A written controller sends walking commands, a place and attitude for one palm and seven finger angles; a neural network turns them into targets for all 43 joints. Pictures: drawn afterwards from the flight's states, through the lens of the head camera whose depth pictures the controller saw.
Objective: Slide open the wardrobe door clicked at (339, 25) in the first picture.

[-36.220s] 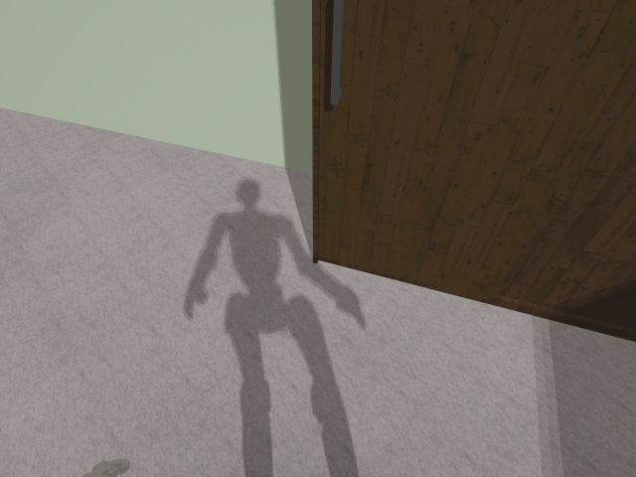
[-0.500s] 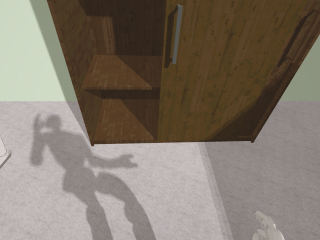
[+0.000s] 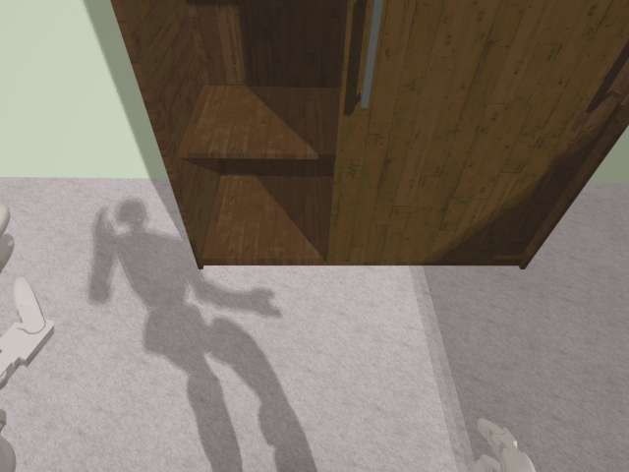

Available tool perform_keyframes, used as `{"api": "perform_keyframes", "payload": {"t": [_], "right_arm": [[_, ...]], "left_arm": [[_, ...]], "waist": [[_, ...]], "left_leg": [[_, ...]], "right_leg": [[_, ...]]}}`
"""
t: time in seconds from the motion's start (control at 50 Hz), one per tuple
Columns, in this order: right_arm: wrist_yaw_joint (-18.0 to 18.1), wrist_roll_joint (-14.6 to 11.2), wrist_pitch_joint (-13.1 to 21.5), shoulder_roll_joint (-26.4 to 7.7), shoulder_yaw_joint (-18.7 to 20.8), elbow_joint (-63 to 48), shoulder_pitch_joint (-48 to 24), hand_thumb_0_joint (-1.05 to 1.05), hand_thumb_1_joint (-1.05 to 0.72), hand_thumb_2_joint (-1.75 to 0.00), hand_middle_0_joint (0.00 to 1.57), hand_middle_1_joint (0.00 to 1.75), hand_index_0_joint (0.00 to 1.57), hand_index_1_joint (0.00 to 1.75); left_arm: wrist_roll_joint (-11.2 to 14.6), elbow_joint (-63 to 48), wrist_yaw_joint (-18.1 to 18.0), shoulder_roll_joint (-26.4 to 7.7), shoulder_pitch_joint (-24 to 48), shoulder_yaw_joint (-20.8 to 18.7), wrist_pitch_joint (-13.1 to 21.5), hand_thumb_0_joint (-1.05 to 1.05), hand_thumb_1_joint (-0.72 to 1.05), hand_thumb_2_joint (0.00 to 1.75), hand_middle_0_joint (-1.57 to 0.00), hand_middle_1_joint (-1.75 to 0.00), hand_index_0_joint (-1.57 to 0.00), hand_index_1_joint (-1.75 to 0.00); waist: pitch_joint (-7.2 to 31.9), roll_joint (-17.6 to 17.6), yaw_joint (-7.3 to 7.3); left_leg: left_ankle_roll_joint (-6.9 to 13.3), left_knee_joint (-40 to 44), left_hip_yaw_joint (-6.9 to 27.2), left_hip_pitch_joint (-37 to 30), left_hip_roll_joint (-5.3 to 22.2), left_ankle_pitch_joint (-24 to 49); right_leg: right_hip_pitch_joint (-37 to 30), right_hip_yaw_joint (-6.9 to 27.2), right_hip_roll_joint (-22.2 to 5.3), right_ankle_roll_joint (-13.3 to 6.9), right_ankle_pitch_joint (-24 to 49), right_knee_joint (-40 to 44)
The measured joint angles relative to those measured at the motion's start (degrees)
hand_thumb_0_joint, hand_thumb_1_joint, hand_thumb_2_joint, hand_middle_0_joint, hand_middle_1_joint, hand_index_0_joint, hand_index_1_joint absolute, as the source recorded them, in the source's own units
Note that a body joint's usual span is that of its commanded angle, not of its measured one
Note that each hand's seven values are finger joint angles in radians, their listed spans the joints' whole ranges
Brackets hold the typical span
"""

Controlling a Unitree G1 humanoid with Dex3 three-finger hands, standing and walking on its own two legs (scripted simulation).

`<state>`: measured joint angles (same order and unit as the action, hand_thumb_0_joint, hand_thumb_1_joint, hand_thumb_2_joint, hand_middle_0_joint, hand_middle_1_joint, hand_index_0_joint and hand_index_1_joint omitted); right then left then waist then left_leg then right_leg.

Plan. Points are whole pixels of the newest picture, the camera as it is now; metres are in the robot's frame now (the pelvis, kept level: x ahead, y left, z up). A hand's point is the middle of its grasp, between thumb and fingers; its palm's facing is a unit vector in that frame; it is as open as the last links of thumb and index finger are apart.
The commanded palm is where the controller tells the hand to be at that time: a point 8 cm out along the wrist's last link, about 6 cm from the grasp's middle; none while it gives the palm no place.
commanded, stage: stop stepping back and stand still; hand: left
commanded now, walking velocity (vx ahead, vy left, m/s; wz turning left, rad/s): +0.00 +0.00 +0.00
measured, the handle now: (370, 48) +0.97 -0.05 +0.12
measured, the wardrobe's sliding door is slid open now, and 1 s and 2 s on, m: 0.49 0.49 0.49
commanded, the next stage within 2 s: let the arm hang, fingers relaxed in 0.46 s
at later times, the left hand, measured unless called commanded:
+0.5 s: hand (78, 309) +0.23 +0.26 +0.15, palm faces +0.39 -0.80 -0.45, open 7.4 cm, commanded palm +0.17 +0.29 +0.19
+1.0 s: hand out of the picture -0.03 +0.21 -0.17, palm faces +0.03 -0.98 -0.19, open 7.0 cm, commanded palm none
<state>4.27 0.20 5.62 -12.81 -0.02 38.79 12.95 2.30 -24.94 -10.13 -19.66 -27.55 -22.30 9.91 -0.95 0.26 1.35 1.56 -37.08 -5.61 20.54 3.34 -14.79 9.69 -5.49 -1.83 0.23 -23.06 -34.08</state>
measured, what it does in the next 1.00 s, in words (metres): stands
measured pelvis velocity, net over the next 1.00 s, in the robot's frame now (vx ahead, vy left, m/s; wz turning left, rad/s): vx -0.02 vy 0.03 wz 0.04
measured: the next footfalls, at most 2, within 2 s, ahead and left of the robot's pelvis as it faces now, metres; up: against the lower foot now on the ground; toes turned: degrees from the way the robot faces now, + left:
none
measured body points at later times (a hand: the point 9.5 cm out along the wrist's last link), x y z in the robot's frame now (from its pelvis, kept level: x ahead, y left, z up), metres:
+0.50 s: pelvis +0.03 +0.00 +0.01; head +0.04 +0.00 +0.46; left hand +0.20 +0.30 +0.18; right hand +0.18 -0.25 -0.08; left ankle +0.05 +0.11 -0.72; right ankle -0.01 -0.11 -0.72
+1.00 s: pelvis -0.02 +0.03 +0.01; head +0.02 +0.05 +0.46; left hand -0.03 +0.27 -0.15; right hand +0.01 -0.22 -0.13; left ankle +0.05 +0.11 -0.72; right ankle -0.01 -0.11 -0.72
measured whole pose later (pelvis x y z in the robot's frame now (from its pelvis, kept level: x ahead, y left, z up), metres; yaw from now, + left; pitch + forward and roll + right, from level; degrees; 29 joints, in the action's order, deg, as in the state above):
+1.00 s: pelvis -0.02 +0.03 +0.01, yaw +2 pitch +0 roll -2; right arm 0.0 1.6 -2.6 -11.2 -0.6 56.7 15.7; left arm -0.9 55.8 -0.6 -12.5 -18.4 -0.1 -2.4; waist -4.3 -1.1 -0.1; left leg 3.3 -29.4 -4.5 21.0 0.5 -9.2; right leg 13.9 -5.8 -2.2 1.0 -15.0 -28.6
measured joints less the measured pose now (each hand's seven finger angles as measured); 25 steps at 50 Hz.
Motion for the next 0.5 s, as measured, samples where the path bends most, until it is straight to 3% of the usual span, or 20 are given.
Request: {"api": "perform_keyframes", "payload": {"t": [0.04,0.1,0.18,0.24,0.36,0.5], "right_arm": [[0.4,0.0,0.8,0.3,0.7,-0.4,-1.1,0.01,-0.90,-0.89,0.20,0.30,0.20,0.30],[0.0,0.4,1.8,1.7,0.8,-1.9,-2.9,0.01,-0.91,-0.89,0.20,0.30,0.20,0.30],[-1.5,0.1,3.4,3.0,-0.1,-5.0,-3.5,0.01,-0.91,-0.89,0.20,0.30,0.20,0.30],[-2.4,-0.7,2.9,2.9,-0.5,-5.8,-3.3,0.01,-0.91,-0.89,0.20,0.30,0.20,0.30],[-1.6,-1.5,0.5,1.8,-0.4,-4.2,-2.2,0.01,-0.90,-0.89,0.20,0.30,0.20,0.30],[0.3,-1.3,-0.4,0.4,0.1,-2.3,-0.9,0.01,-0.91,-0.89,0.20,0.30,0.20,0.30]], "left_arm": [[-0.1,-1.9,0.3,-0.6,1.1,0.8,0.3,0.02,0.89,0.90,-0.21,-0.30,-0.21,-0.30],[-0.4,-4.7,0.8,-2.8,1.7,-0.3,1.4,0.02,0.89,0.90,-0.21,-0.31,-0.21,-0.30],[-0.2,-8.4,1.0,-7.5,-0.7,-4.8,3.1,0.02,0.89,0.90,-0.21,-0.31,-0.21,-0.30],[0.5,-8.4,1.5,-8.7,-4.6,-6.7,3.9,0.01,0.89,0.90,-0.21,-0.31,-0.21,-0.30],[1.4,-3.9,1.9,-6.4,-9.5,-4.3,1.6,0.01,0.89,0.90,-0.21,-0.31,-0.21,-0.30],[0.7,-2.1,1.4,-2.6,-5.4,0.6,-1.1,0.02,0.89,0.90,-0.21,-0.31,-0.22,-0.30]], "waist": [[-1.0,-1.8,-0.53],[-2.5,-3.8,-1.14],[-3.8,-3.0,-2.35],[-3.5,-0.3,-2.90],[-1.1,1.3,-2.13],[-0.1,-0.7,-0.92]], "left_leg": [[-0.4,0.4,-0.4,-0.9,-0.8,-1.0],[0.0,1.2,-1.3,-1.5,-1.1,-1.1],[-0.6,4.3,-0.8,-1.7,-0.5,0.8],[-1.3,4.9,0.1,-1.3,0.8,0.8],[-1.6,5.5,-0.7,-1.4,1.1,0.5],[-1.2,5.9,-0.5,-3.1,0.1,0.5]], "right_leg": [[0.9,0.7,-1.0,0.6,-2.2,-3.6],[3.2,3.2,-0.3,1.0,-3.4,-6.5],[3.4,2.0,1.4,1.2,3.1,1.3],[2.2,1.2,3.0,-1.0,5.8,5.6],[2.6,2.0,3.3,-1.6,5.0,6.0],[1.2,1.7,2.3,-1.1,4.2,5.0]]}}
